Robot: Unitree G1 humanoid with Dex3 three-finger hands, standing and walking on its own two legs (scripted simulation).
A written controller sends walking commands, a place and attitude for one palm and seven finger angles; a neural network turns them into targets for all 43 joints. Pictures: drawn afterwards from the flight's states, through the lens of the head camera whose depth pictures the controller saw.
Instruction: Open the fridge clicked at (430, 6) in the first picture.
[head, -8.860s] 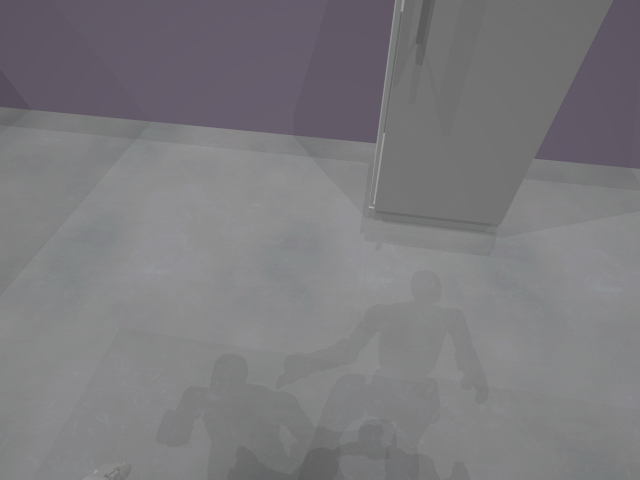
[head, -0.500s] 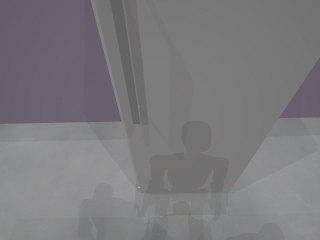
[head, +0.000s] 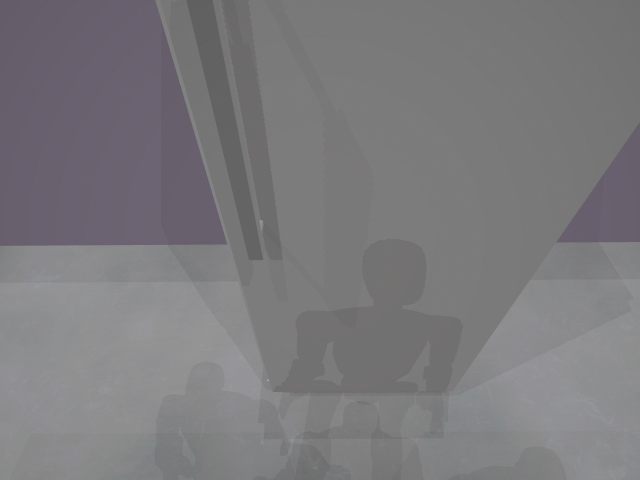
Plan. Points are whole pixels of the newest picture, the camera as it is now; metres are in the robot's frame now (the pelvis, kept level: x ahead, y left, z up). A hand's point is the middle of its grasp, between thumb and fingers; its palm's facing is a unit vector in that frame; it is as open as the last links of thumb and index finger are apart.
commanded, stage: look again from close up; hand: left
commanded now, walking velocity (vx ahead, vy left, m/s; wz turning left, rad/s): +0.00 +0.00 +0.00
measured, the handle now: (233, 115) +0.43 +0.12 +0.25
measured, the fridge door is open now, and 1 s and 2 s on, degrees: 0 0 0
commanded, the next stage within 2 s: raise the hand to about handle height in 0.80 s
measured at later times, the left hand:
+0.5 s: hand out of the picture +0.01 +0.16 -0.17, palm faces +0.02 -0.98 -0.21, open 7.3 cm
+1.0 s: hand out of the picture +0.09 +0.19 -0.11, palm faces +0.25 -0.95 -0.21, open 7.3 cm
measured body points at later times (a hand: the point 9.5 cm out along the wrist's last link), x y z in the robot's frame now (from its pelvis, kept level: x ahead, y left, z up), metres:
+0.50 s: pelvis +0.00 -0.02 +0.00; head +0.01 -0.02 +0.45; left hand +0.01 +0.21 -0.15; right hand +0.00 -0.24 -0.16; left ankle -0.04 +0.09 -0.74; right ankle +0.00 -0.12 -0.74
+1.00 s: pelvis -0.01 -0.01 +0.00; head +0.00 -0.02 +0.45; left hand +0.08 +0.23 -0.09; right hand +0.04 -0.25 -0.15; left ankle -0.04 +0.09 -0.74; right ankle +0.00 -0.12 -0.74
